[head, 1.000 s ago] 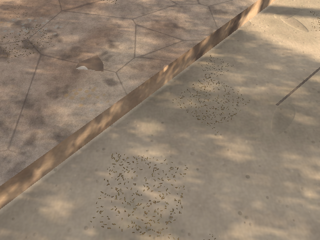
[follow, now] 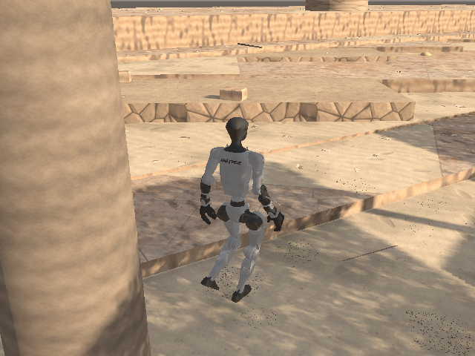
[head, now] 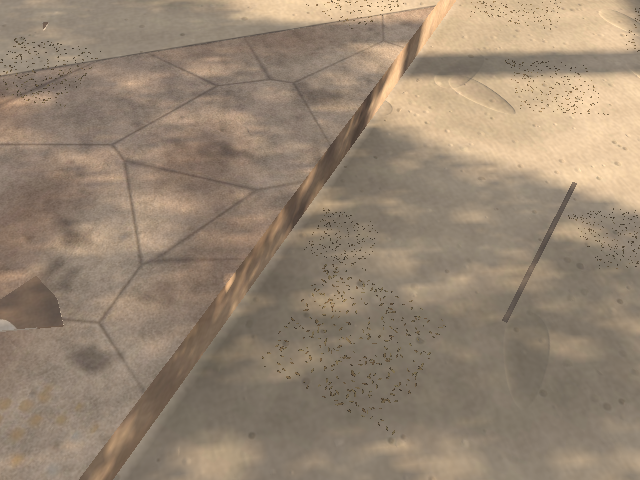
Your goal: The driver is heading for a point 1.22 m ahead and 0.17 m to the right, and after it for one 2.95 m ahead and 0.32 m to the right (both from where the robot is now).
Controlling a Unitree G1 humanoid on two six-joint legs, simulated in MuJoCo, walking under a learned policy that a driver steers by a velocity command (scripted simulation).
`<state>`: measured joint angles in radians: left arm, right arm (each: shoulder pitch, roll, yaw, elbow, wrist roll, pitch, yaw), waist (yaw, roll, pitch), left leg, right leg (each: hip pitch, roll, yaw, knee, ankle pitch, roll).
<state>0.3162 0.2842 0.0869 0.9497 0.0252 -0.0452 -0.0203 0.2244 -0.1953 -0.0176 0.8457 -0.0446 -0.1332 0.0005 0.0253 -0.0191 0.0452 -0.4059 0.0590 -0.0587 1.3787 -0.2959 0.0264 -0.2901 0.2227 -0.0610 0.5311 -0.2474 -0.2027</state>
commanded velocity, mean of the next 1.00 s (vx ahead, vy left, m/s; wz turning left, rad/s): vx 1.00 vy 0.00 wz -0.44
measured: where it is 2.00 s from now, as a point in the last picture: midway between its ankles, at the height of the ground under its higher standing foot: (469, 190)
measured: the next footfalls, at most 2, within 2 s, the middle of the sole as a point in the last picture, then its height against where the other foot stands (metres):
left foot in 0.30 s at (266, 450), level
right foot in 0.74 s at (437, 340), level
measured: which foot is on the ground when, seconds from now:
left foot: up 0.00-0.28, down 0.30-0.76, up 0.78-1.00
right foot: down 0.00-0.28, up 0.30-0.72, down 0.74-1.00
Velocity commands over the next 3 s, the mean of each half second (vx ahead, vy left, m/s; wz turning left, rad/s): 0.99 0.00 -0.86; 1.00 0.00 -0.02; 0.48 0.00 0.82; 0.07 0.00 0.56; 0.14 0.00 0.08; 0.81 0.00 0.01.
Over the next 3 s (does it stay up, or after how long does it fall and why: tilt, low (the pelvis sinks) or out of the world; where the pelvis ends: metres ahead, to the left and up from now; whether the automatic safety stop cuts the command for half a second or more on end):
stays up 1.63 -0.29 -0.02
